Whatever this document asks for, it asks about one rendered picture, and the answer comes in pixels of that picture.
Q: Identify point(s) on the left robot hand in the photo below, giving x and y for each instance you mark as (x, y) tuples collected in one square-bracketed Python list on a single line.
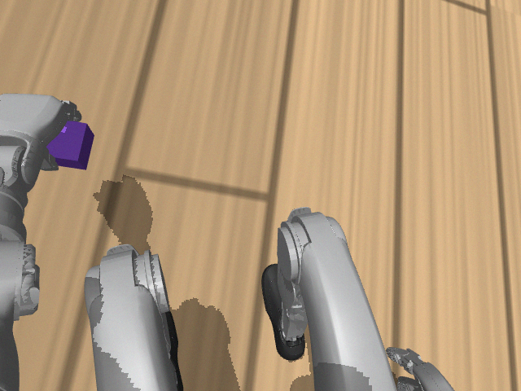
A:
[(41, 117)]

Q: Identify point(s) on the left robot foot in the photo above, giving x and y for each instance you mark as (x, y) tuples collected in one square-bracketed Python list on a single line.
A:
[(173, 352)]

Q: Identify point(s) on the small box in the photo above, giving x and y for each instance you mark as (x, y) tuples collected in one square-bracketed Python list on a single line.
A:
[(71, 148)]

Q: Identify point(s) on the right robot hand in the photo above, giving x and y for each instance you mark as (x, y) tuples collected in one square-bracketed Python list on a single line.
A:
[(427, 377)]

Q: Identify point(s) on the right robot foot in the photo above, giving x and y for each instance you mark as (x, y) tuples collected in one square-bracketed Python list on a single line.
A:
[(273, 306)]

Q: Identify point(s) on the left robot arm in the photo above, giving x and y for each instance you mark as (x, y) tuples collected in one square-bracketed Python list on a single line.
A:
[(21, 158)]

